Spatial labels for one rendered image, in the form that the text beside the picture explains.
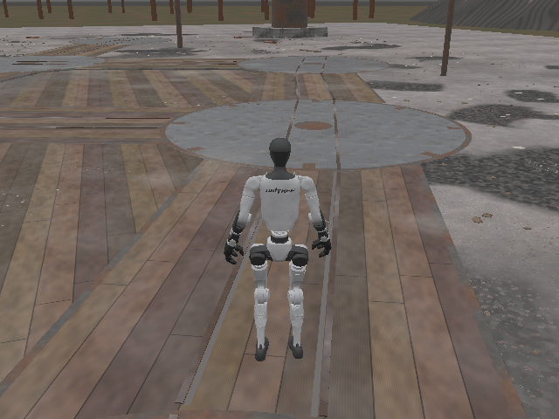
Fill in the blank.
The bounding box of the robot left forearm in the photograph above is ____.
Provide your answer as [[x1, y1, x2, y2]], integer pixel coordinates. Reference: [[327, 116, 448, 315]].
[[227, 210, 245, 247]]

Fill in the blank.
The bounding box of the robot left hand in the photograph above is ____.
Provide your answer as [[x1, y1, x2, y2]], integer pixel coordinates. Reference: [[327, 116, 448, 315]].
[[224, 242, 244, 264]]

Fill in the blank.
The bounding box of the robot left thigh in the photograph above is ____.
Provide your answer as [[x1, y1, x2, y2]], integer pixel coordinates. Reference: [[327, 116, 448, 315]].
[[249, 244, 270, 304]]

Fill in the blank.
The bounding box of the robot left shin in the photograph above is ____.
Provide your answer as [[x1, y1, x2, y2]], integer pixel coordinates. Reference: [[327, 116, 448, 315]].
[[254, 288, 267, 349]]

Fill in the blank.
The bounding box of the left robot upper arm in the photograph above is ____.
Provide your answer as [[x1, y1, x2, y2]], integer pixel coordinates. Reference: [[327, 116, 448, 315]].
[[237, 175, 262, 224]]

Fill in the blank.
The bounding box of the robot right forearm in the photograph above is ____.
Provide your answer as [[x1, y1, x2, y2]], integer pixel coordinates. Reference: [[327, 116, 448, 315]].
[[313, 210, 329, 242]]

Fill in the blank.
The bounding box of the right robot upper arm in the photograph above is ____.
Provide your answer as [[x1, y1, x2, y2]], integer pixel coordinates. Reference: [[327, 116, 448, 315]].
[[298, 175, 322, 223]]

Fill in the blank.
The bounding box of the robot right hand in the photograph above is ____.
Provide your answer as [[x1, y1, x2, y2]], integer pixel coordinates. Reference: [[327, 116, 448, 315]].
[[312, 239, 332, 258]]

